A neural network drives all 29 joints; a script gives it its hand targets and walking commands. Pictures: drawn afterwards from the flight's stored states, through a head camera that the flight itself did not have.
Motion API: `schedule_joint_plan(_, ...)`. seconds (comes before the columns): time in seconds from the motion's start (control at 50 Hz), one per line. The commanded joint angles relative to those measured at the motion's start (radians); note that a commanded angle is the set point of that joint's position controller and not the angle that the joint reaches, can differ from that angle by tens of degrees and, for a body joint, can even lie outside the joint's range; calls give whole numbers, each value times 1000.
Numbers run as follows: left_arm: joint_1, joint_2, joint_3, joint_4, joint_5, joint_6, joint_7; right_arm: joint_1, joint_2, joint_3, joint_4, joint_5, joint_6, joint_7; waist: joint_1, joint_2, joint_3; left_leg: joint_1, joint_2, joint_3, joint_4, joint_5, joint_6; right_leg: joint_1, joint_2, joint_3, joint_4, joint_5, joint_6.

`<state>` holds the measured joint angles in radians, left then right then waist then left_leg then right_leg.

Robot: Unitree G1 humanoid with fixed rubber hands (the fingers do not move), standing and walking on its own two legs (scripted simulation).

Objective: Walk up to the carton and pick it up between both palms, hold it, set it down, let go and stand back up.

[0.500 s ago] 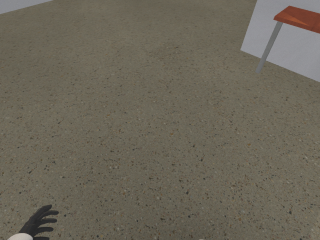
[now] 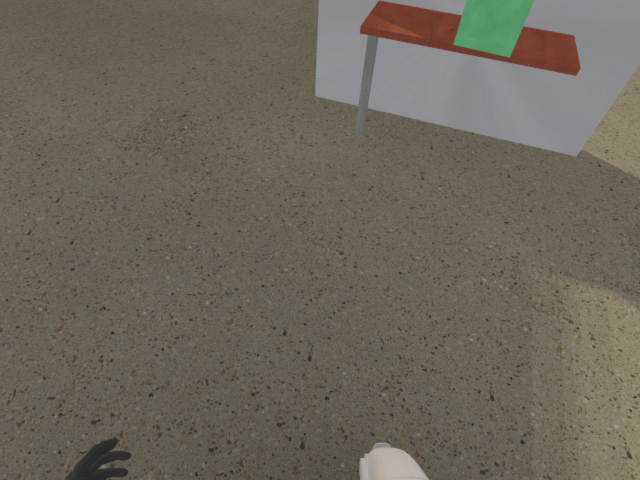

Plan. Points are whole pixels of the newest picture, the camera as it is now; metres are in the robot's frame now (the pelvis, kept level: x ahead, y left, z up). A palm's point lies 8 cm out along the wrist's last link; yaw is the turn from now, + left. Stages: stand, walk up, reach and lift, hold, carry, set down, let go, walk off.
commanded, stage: walk up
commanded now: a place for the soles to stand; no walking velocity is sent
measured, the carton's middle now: (496, 10) +1.67 -0.73 -0.08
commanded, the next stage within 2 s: none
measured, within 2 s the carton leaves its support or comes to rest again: neither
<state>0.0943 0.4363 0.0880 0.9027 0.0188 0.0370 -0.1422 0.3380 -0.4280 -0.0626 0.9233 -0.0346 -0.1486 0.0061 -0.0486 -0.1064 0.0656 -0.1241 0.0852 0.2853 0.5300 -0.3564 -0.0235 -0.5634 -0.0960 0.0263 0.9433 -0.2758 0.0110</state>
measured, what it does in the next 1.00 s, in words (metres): walks ahead, turning right: right foot, then left foot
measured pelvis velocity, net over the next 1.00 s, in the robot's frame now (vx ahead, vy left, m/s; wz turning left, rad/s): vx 0.45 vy -0.15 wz -0.40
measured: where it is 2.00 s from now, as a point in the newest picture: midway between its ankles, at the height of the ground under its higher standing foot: (409, 299)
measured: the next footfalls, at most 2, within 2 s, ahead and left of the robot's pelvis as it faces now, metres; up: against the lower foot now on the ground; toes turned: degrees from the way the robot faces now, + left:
right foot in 0.16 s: +0.24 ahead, -0.17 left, +0.00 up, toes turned -10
left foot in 0.58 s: +0.47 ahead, +0.02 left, +0.00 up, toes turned -7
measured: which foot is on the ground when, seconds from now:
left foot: down 0.00-0.20, up 0.22-0.56, down 0.58-1.00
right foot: up 0.00-0.14, down 0.16-0.58, up 0.60-1.00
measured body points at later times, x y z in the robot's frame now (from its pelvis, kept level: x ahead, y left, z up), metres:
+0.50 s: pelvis +0.24 -0.06 -0.01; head +0.26 -0.07 +0.44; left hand +0.39 +0.22 -0.12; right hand +0.26 -0.39 -0.11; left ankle +0.40 +0.05 -0.70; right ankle +0.20 -0.16 -0.73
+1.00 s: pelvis +0.45 -0.15 -0.01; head +0.46 -0.16 +0.44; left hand +0.71 +0.09 -0.10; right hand +0.32 -0.48 -0.11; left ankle +0.43 +0.03 -0.73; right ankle +0.53 -0.33 -0.72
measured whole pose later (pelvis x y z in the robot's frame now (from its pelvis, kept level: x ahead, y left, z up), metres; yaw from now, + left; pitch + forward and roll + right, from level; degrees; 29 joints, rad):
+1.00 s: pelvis +0.45 -0.15 -0.01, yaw -23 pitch -2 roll +3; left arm 0.14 0.45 0.08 0.90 0.03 -0.01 -0.13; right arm 0.38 -0.48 -0.09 0.89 -0.02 -0.10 0.04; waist -0.05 -0.05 0.06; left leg -0.04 0.13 0.25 0.53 -0.41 -0.08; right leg -0.49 -0.12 -0.03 0.63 -0.18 -0.01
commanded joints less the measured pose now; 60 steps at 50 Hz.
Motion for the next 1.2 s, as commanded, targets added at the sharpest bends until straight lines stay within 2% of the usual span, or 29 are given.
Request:
schedule_joint_plan(0.0, -233, 160, 51, -153, 7, -48, -10, 67, -320, -95, -60, 18, -16, -19, -61, 208, -8, 147, 274, -146, -243, 495, 202, -111, -22, -69, -154, 60, -4)
schedule_joint_plan(0.08, -218, 142, 48, -150, -4, -47, -20, 39, -336, -103, -76, 17, 15, -12, -29, 254, -30, 55, 245, -63, -220, 400, 178, 125, 27, -145, -300, 106, -47)
schedule_joint_plan(0.12, -52, 185, 73, -122, -4, -46, -3, -31, -332, -103, -86, 18, 23, -13, 103, 192, -123, -16, 245, -22, 17, 662, 167, 389, 99, -168, -319, 88, -81)
schedule_joint_plan(0.14, 133, 224, 93, -83, -4, -49, 17, -29, -299, -89, -103, 14, 30, -7, 184, 92, -205, -133, 185, 8, 292, 655, 135, 617, 140, -142, -383, 44, -131)
schedule_joint_plan(0.16, 275, 325, 134, -84, 6, -50, 38, -29, -233, -66, -123, 26, 29, -3, 260, -86, -320, -414, 88, 4, 638, 432, 84, 863, -17, 187, -470, -186, -222)
schedule_joint_plan(0.18, 284, 393, 146, -113, -9, -48, 58, -23, -207, -37, -163, 45, 17, -1, 223, -259, -369, -633, -45, -114, 762, -148, 66, 976, -230, 591, -626, -83, -332)
schedule_joint_plan(0.2, 234, 360, 134, -133, -28, -46, 66, -67, -260, -34, -158, 41, 16, -9, 201, -63, -350, -628, 45, -265, 792, -105, 72, 896, -254, 569, -615, -49, -338)
schedule_joint_plan(0.24, 144, 255, 99, -152, -45, -63, 89, -80, -244, -32, -119, 43, 2, -6, 135, 82, -160, -618, 100, -296, 724, -38, 49, 685, -190, 396, -568, 214, -316)
schedule_joint_plan(0.28, 65, 227, 78, -184, -43, -72, 91, 61, -248, -41, -65, 31, 13, 2, 58, 37, -159, -476, 109, -281, 615, -9, 31, 488, -109, 241, -548, 303, -278)
schedule_joint_plan(0.32, 65, 226, 68, -190, -27, -90, 83, 79, -237, -48, -64, 27, 29, 12, 47, -1, -137, -419, 88, -247, 542, -1, 16, 374, -73, 193, -539, 255, -274)
schedule_joint_plan(0.46, 51, 247, 63, -205, 0, -114, 70, -86, -216, -66, -123, 21, 23, 42, 74, -41, -24, -310, 39, -223, 233, 169, 20, 160, -85, 290, -665, -242, -265)
schedule_joint_plan(0.52, 19, 223, 45, -198, -5, -108, 68, -7, -223, -80, -103, 18, 6, 41, 2, 17, -29, -7, -9, -187, 127, 199, 49, -3, -50, 218, -523, -217, -218)
schedule_joint_plan(0.54, 19, 190, 36, -195, -2, -109, 72, 123, -249, -97, -76, 17, -4, 28, -74, 111, -91, 223, 1, -268, 75, 122, 66, -108, -3, 181, -297, -98, -172)
schedule_joint_plan(0.56, 57, 93, 13, -206, -18, -120, 80, 253, -340, -124, -58, 6, -16, 9, -130, 377, -163, 323, 200, -582, -141, -197, 109, -183, 166, 61, 112, -7, -113)
schedule_joint_plan(0.58, 110, 141, 28, -204, -20, -117, 95, 225, -391, -124, -99, 8, -21, 0, -91, 330, -198, 302, 438, -1002, -363, -369, 168, -280, 213, 104, 324, -195, -72)
schedule_joint_plan(0.6, 76, 233, 48, -183, -5, -110, 104, 146, -358, -121, -113, 26, -18, 0, -62, 162, -163, 200, 455, -1011, -369, -488, 184, -257, 129, 161, 383, -139, -76)
schedule_joint_plan(0.64, 100, 221, 47, -134, -12, -104, 89, -15, -290, -100, -136, 27, -14, -3, 15, 169, -21, 52, 337, -706, -332, -300, 218, -224, 44, 139, 309, -47, -54)
schedule_joint_plan(0.7, 146, 188, 43, -77, -7, -90, 58, -35, -264, -85, -135, 25, -17, 0, 32, 236, -24, -63, 273, -446, -322, -92, 206, -104, -2, 90, 161, 0, -21)
schedule_joint_plan(0.78, 35, 182, 45, -97, 6, -76, 39, -19, -297, -97, -128, 24, -12, 10, 4, 258, 21, -29, 283, -354, -357, -132, 245, -129, -29, 50, -31, 32, 13)
schedule_joint_plan(0.88, -64, 171, 41, -109, 5, -75, 11, -18, -318, -106, -127, 27, 4, 12, -7, 224, 35, -89, 238, -216, -346, -141, 208, 25, -32, -54, -245, 158, -1)
schedule_joint_plan(0.94, -74, 182, 46, -112, 7, -80, 14, -16, -315, -105, -126, 21, 15, 14, 4, 219, 0, -40, 250, -177, -251, 54, 197, 127, -1, -120, -295, 115, -21)
schedule_joint_plan(0.96, -43, 182, 45, -106, 2, -80, 21, -1, -318, -104, -121, 22, 25, 11, 20, 213, -16, -38, 257, -170, -179, 158, 185, 180, 27, -133, -314, 46, -37)
schedule_joint_plan(0.98, 52, 187, 50, -94, -1, -87, 31, -15, -322, -104, -124, 22, 31, 9, 91, 153, -57, -52, 237, -141, -18, 318, 159, 309, 55, -119, -386, 73, -52)
schedule_joint_plan(1.0, 201, 226, 72, -49, 0, -95, 50, -6, -263, -80, -124, 15, 40, 10, 165, 8, -138, -152, 166, -72, 282, 410, 126, 538, 115, -114, -426, 25, -84)
schedule_joint_plan(1.02, 324, 346, 110, -56, 6, -102, 72, 7, -182, -53, -152, 30, 41, 14, 223, -260, -208, -444, 24, -48, 634, 209, 67, 712, -121, 315, -560, -217, -174)
schedule_joint_plan(1.04, 310, 374, 114, -81, -13, -102, 81, 9, -222, -51, -154, 46, 37, 7, 204, -245, -257, -599, -32, -235, 720, -150, 60, 809, -271, 666, -703, -237, -259)
schedule_joint_plan(1.08, 244, 305, 81, -108, -36, -110, 102, -61, -255, -46, -131, 45, 35, 1, 158, 35, -171, -604, 42, -318, 781, -75, 57, 697, -266, 464, -608, 120, -294)
schedule_joint_plan(1.12, 145, 239, 61, -128, -41, -117, 116, 33, -222, -37, -69, 48, 45, 1, 72, -14, -98, -536, 84, -330, 673, 5, 46, 506, -173, 256, -589, 201, -252)
schedule_joint_plan(1.18, 138, 228, 44, -144, -29, -141, 116, 75, -212, -47, -47, 31, 64, 28, 46, -36, -81, -452, 74, -315, 602, 95, 22, 357, -139, 171, -594, 203, -240)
